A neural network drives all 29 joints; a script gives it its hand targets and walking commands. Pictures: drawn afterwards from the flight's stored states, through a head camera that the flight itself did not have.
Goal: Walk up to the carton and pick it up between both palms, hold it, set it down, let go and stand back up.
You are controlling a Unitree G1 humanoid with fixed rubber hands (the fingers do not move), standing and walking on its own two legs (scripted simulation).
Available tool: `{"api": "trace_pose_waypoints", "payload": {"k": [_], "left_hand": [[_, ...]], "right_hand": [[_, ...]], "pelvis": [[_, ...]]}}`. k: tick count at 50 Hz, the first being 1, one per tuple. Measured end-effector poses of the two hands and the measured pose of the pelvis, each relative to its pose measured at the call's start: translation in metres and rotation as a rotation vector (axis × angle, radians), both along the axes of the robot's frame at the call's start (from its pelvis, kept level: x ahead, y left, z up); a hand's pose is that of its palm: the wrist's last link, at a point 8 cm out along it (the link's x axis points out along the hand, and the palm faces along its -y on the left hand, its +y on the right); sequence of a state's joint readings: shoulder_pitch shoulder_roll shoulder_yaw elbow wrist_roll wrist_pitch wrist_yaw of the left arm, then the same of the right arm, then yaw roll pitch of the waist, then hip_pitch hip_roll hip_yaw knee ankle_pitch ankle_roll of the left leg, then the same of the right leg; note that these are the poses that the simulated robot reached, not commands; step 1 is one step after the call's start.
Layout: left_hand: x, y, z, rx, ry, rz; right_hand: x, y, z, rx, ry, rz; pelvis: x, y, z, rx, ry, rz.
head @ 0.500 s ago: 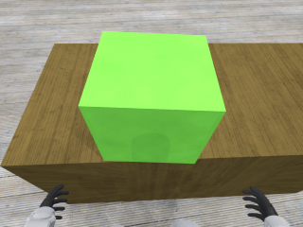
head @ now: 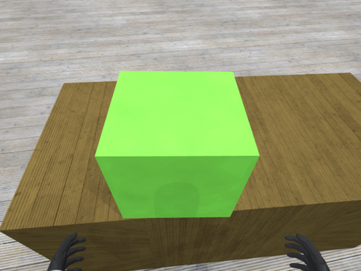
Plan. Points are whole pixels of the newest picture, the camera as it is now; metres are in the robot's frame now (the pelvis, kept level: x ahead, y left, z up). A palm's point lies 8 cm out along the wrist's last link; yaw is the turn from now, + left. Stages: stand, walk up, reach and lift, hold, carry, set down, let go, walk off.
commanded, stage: reach and lift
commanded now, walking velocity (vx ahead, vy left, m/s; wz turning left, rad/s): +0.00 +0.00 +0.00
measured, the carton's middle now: (176, 146) +0.43 +0.00 +0.01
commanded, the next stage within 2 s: none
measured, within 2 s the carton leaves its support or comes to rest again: neither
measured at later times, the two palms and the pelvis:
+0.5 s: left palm out of the picture +0.16 +0.24 -0.05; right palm (312, 270) +0.13 -0.27 -0.04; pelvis -0.02 +0.00 +0.00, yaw -1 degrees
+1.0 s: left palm (56, 264) +0.18 +0.25 -0.03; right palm (293, 245) +0.18 -0.24 -0.04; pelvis +0.01 +0.00 +0.00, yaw +1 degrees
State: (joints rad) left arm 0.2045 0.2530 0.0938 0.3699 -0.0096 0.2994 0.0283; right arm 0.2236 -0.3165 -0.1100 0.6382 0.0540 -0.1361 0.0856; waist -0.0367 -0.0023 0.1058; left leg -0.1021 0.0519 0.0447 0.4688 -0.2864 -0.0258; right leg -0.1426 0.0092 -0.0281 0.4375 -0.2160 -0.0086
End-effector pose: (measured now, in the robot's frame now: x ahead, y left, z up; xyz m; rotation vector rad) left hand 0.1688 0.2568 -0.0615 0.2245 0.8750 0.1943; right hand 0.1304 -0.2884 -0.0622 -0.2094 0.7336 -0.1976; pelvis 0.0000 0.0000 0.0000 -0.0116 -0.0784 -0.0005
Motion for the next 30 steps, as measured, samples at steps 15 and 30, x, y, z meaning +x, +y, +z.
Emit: {"api": "trace_pose_waypoints", "payload": {"k": [15, 30], "left_hand": [[-0.022, -0.017, 0.001, -0.064, -0.137, -0.002], [-0.001, -0.015, 0.024, -0.078, -0.357, 0.011]], "right_hand": [[-0.016, 0.015, 0.016, 0.044, -0.098, -0.003], [0.023, 0.030, 0.025, 0.123, -0.244, 0.008]], "pelvis": [[-0.019, 0.000, 0.003, 0.013, -0.032, -0.014], [-0.015, -0.008, 0.001, 0.020, -0.003, -0.009]]}}
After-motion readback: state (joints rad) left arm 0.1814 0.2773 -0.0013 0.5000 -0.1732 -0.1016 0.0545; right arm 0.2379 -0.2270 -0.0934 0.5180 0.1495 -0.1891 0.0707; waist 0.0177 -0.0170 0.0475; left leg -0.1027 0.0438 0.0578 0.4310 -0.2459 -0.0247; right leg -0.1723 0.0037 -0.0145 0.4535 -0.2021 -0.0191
